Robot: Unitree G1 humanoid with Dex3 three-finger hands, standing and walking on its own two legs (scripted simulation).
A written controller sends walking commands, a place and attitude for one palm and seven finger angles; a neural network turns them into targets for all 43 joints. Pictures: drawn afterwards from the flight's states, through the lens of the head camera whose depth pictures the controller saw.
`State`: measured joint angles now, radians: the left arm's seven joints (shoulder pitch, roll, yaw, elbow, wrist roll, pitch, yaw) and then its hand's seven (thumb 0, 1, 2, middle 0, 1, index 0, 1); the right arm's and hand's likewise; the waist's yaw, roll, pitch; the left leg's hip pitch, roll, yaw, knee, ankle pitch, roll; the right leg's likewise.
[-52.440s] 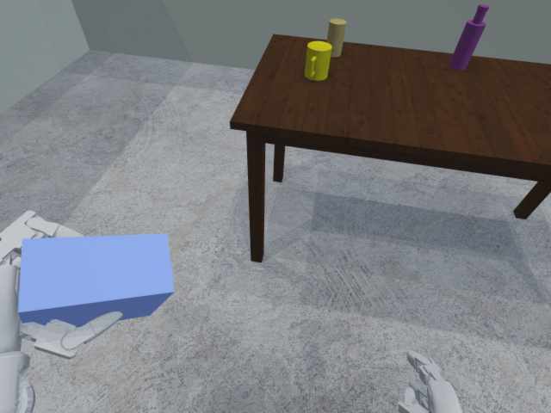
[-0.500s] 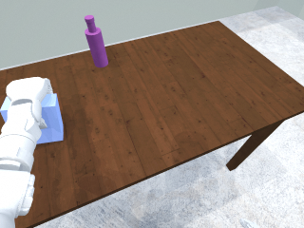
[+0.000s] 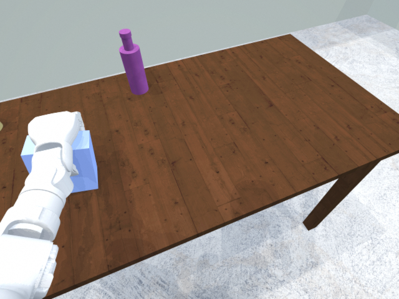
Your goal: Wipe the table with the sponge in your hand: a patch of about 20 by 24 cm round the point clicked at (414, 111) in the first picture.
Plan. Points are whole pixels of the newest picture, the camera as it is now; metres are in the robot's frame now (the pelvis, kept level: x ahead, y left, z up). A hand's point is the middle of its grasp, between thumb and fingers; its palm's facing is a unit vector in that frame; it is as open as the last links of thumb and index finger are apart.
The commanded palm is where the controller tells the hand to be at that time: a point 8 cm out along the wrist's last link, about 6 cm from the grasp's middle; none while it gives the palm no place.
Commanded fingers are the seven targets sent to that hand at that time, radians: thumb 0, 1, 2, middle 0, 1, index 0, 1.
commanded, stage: wipe back along the middle lane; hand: left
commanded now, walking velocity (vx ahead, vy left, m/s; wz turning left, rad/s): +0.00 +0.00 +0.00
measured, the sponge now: (67, 170) +0.38 +0.34 +0.01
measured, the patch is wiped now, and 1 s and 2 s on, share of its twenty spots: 1.00 1.00 1.00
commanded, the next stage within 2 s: slide across to the third lane in 1.48 s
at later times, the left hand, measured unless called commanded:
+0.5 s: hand (73, 163) +0.36 +0.29 +0.07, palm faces +0.00 -0.02 -1.00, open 10.6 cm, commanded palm +0.31 +0.26 +0.10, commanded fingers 0.00 0.10 1.30 -1.20 -1.60 -1.20 -1.60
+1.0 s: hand (78, 182) +0.31 +0.26 +0.07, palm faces +0.03 -0.05 -1.00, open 10.6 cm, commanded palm +0.27 +0.23 +0.10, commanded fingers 0.00 0.10 1.30 -1.20 -1.60 -1.20 -1.60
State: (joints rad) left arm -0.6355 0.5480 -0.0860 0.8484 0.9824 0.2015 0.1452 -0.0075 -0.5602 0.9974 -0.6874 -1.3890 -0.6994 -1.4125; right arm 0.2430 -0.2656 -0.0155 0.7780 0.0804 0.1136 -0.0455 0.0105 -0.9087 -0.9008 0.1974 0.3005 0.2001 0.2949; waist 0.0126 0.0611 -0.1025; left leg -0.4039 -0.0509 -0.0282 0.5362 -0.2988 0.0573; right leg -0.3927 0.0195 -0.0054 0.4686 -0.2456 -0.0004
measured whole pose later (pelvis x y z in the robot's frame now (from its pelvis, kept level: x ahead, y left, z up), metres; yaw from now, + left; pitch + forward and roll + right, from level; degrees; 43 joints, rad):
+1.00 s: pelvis -0.01 -0.02 +0.00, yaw +0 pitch +3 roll -1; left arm -0.24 0.39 -0.13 0.31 0.98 0.47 0.12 0.00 -0.51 0.98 -0.64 -1.41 -0.64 -1.45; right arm 0.09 -0.26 0.03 0.66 0.08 0.11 -0.02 0.01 -0.91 -0.90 0.20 0.30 0.20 0.29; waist 0.06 0.07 -0.09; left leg -0.28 -0.04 -0.02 0.53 -0.31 0.04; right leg -0.29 0.03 0.00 0.51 -0.27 -0.02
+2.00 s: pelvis -0.01 -0.02 +0.00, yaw +0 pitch +1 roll +0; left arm -0.16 0.34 -0.25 0.15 0.99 0.56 0.09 0.00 -0.53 0.99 -0.68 -1.38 -0.67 -1.42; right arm 0.05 -0.25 0.03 0.67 0.08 0.10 -0.02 0.01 -0.91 -0.90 0.20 0.30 0.20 0.29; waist 0.10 0.08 -0.07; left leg -0.24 -0.05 -0.03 0.52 -0.30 0.04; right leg -0.25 0.02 0.00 0.51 -0.27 -0.02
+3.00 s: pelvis -0.04 -0.05 +0.00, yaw +0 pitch +2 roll +1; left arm -0.48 0.29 -0.24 0.62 0.98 0.48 0.08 0.00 -0.61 1.01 -0.77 -1.31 -0.76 -1.35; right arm 0.09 -0.27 0.02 0.71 0.09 0.11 -0.07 0.01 -0.91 -0.90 0.20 0.30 0.20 0.29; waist 0.05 0.07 -0.09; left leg -0.31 -0.02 -0.03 0.52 -0.25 0.00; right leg -0.34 0.05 -0.01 0.53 -0.23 -0.06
